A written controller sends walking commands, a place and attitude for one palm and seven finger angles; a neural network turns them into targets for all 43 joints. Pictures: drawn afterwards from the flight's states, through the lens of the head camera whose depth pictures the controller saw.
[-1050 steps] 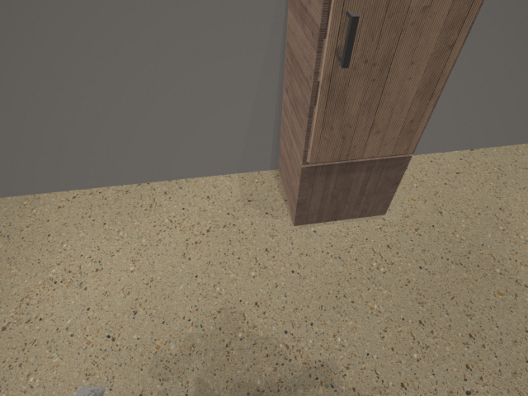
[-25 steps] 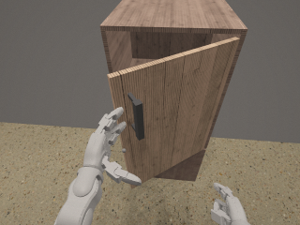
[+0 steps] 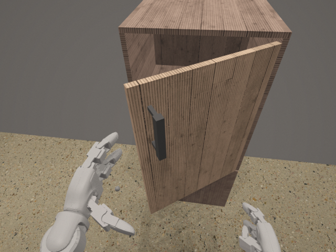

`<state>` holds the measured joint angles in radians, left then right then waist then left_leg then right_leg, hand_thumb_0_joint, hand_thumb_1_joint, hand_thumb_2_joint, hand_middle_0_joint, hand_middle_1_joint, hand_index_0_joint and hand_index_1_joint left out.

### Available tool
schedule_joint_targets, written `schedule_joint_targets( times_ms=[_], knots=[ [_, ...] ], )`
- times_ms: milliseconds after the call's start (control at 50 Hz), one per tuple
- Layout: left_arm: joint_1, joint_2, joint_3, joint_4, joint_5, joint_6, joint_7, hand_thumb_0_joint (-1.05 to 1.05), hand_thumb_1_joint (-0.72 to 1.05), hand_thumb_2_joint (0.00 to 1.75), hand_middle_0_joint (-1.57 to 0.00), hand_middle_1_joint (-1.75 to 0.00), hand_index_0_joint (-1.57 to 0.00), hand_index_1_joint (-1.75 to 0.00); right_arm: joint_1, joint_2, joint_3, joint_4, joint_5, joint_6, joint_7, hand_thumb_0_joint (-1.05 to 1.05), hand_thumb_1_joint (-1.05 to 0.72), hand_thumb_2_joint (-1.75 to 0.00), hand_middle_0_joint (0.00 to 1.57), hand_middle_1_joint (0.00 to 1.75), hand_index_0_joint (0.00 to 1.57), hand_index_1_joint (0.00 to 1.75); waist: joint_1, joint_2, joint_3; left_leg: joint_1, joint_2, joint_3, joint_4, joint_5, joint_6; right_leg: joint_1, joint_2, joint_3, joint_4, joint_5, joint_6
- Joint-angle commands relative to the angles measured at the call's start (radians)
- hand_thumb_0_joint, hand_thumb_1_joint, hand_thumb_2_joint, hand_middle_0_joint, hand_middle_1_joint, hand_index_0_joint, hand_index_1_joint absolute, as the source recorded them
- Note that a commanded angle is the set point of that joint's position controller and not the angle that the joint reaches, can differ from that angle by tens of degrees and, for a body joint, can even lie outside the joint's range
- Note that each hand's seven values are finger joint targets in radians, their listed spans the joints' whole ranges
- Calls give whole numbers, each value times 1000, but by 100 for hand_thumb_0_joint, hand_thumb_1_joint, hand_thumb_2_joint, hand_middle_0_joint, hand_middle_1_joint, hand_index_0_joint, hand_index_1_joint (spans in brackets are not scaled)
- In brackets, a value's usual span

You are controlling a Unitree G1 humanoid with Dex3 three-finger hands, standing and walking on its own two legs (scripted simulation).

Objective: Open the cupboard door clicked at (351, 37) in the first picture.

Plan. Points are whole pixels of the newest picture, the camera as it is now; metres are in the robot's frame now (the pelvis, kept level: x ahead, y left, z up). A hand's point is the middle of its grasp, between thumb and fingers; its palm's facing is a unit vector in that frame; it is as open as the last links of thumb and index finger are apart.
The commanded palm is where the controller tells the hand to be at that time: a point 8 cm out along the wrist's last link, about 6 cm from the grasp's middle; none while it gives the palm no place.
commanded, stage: draw the hand back to the body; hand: left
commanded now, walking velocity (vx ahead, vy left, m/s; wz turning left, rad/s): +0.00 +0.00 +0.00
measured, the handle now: (156, 133) +0.35 +0.06 +0.13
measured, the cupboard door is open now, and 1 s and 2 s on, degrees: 36 36 36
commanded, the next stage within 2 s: step back with the hand held close in 1.64 s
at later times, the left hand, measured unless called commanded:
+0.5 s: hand (89, 190) +0.19 +0.16 +0.14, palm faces -0.03 -1.00 -0.08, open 16.3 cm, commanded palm +0.16 +0.22 +0.15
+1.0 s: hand (48, 181) +0.20 +0.24 +0.16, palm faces +0.35 -0.86 -0.36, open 12.3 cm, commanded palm +0.15 +0.28 +0.17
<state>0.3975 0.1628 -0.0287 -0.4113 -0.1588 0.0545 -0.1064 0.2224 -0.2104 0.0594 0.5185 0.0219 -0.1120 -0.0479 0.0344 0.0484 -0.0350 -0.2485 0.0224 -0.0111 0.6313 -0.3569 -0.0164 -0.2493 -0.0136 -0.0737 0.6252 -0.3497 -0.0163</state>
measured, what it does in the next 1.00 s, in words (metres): stands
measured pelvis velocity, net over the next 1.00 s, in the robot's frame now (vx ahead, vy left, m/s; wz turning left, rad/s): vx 0.00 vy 0.01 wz -0.01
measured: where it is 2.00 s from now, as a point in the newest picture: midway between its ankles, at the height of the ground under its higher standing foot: outside the picture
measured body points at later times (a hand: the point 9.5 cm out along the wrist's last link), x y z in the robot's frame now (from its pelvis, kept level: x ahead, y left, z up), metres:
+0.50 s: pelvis -0.01 +0.00 +0.00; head -0.04 -0.02 +0.45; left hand +0.19 +0.22 +0.15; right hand +0.18 -0.21 -0.06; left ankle -0.01 +0.13 -0.73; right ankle -0.01 -0.11 -0.73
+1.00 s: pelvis +0.00 +0.01 +0.02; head -0.02 +0.00 +0.47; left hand +0.17 +0.28 +0.18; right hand +0.18 -0.20 -0.07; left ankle -0.01 +0.13 -0.73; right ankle -0.01 -0.11 -0.73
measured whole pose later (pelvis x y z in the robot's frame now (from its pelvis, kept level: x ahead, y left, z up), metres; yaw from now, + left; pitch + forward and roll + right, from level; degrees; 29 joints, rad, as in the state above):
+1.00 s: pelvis +0.00 +0.01 +0.02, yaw -1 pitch -5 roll +0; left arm 0.45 0.30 0.21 -0.40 -0.03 -0.10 0.12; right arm 0.20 -0.20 0.04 0.66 -0.01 -0.15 -0.09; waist 0.06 0.05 0.04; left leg -0.10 0.01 0.00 0.43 -0.26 0.00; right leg -0.09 -0.02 -0.06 0.41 -0.24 0.00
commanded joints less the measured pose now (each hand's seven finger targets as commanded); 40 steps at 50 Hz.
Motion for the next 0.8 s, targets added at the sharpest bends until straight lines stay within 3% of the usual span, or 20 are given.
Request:
schedule_joint_targets(
  times_ms=[0, 40, 80, 180, 200, 240, 300, 400, 440, 540, 560, 580, 600, 620, 640, 680, 760, 780],
  knots=[
    [-184, 40, 26, -249, -21, -92, -18, 0, -50, 30, -15, -30, -15, -30, -127, -94, -36, -177, 1, -91, -11, 0, -90, -90, 20, 30, 20, 30, -17, -58, -82, 22, -37, -4, -70, 218, 38, -6, 13, 13, -100, 260, 8],
    [-160, 41, 28, -245, -22, -98, -23, 0, -50, 30, -15, -30, -15, -30, -118, -95, -38, -175, 1, -102, -11, 0, -90, -90, 20, 30, 20, 30, -10, -61, -104, 22, -39, -6, -65, 226, 38, 1, 13, 13, -92, 270, 7],
    [-127, 110, 98, -223, -22, -94, -21, 0, -50, 30, -15, -30, -15, -30, -115, -103, -39, -164, 0, -106, -14, 0, -90, -90, 20, 30, 20, 30, 3, -54, -105, 9, -40, -2, -63, 218, 37, 10, 11, 23, -99, 256, 6],
    [-135, 141, 164, -202, -48, -78, -31, 0, -50, 30, -15, -30, -15, -30, -133, -104, -34, -158, 5, -110, -21, 0, -90, -90, 20, 30, 20, 30, 15, -61, -82, -7, -40, -1, -73, 201, 35, 25, 8, 31, -119, 228, 7],
    [-156, 114, 143, -220, -55, -75, -39, 0, -50, 30, -15, -30, -15, -30, -142, -98, -32, -166, 8, -113, -22, 0, -90, -90, 20, 30, 20, 30, 10, -45, -83, 1, -42, 1, -79, 195, 36, 20, 8, 27, -121, 221, 8],
    [-168, 121, 153, -218, -71, -70, -51, 0, -50, 30, -15, -30, -15, -30, -139, -103, -31, -165, 10, -123, -26, 0, -90, -90, 20, 30, 20, 30, 8, -61, -69, 0, -41, -1, -81, 183, 36, 12, 10, 28, -130, 208, 12],
    [-149, 148, 186, -227, -85, -68, -71, 0, -50, 30, -15, -30, -15, -30, -141, -107, -30, -159, 11, -137, -28, 0, -90, -90, 20, 30, 20, 30, 15, -37, -85, 10, -43, -4, -86, 192, 36, 26, 9, 27, -131, 215, 9],
    [-162, 191, 247, -211, -110, -52, -99, 0, -50, 30, -15, -30, -15, -30, -144, -116, -31, -146, 15, -150, -38, 0, -90, -90, 20, 30, 20, 30, 15, -65, -58, 4, -41, -8, -90, 165, 37, 16, 10, 32, -155, 165, 13],
    [-159, 192, 260, -216, -122, -51, -111, 0, -50, 30, -15, -30, -15, -30, -146, -117, -30, -145, 17, -156, -39, 0, -90, -90, 20, 30, 20, 30, 18, -44, -63, 11, -42, -10, -96, 167, 35, 19, 12, 27, -153, 167, 12],
    [-171, 228, 306, -211, -143, -43, -136, 0, -32, 37, -16, -30, -16, -30, -148, -123, -28, -134, 21, -176, -45, 0, -90, -90, 20, 30, 20, 30, 20, -33, -65, 21, -42, -16, -107, 165, 34, 27, 16, 22, -161, 161, 12],
    [-203, 318, 298, -325, 13, -118, 25, 0, -29, 39, -16, -30, -16, -30, -157, -99, -31, -125, -4, -171, -61, 0, -90, -90, 20, 30, 20, 30, 35, -34, -9, 11, -38, -6, -146, 154, 35, 37, 6, 45, -220, 132, 9],
    [-115, 282, 301, -242, 35, -132, 97, 0, -26, 40, -16, -30, -16, -30, -143, -98, -30, -104, -15, -173, -65, 0, -90, -90, 20, 30, 20, 30, 25, -78, 60, 9, -33, -6, -149, 126, 30, 4, 2, 44, -253, 80, 6],
    [-79, 208, 235, -234, 58, -142, 127, 0, -22, 42, -16, -30, -16, -30, -150, -95, -27, -98, -19, -161, -60, 0, -90, -90, 20, 30, 20, 30, 20, -36, 63, 26, -30, -7, -166, 127, 31, 12, 0, 38, -251, 76, 6],
    [-73, 203, 224, -230, 71, -153, 151, 0, -18, 43, -16, -30, -16, -30, -147, -96, -29, -90, -20, -152, -55, 0, -90, -90, 20, 30, 20, 30, 16, -5, 54, 44, -29, -6, -179, 124, 30, 23, 0, 36, -254, 72, 6],
    [-79, 213, 229, -235, 85, -167, 170, 0, -15, 45, -16, -30, -16, -30, -145, -99, -32, -84, -22, -145, -53, 0, -90, -90, 20, 30, 20, 30, 15, 17, 39, 59, -28, -4, -192, 130, 29, 41, -1, 33, -254, 81, 4],
    [-85, 244, 249, -221, 104, -188, 199, 0, -8, 48, -16, -30, -16, -30, -147, -107, -39, -69, -27, -137, -53, 0, -90, -90, 20, 30, 20, 30, 17, 0, 32, 79, -24, -5, -214, 134, 29, 66, 0, 32, -270, 84, 3],
    [-86, 249, 268, -226, 122, -217, 226, 0, 6, 54, -17, -30, -17, -30, -158, -101, -45, -58, -33, -122, -55, 0, -90, -90, 20, 30, 20, 30, 19, -15, -9, 121, -21, -1, -249, 183, 34, 118, 0, 29, -279, 129, 4],
    [-88, 283, 296, -209, 127, -220, 233, 0, 9, 55, -17, -30, -17, -30, -161, -107, -48, -48, -33, -119, -56, 0, -90, -90, 20, 30, 20, 30, 23, -7, -3, 123, -19, -1, -255, 184, 32, 126, 1, 31, -286, 129, 2]
  ],
)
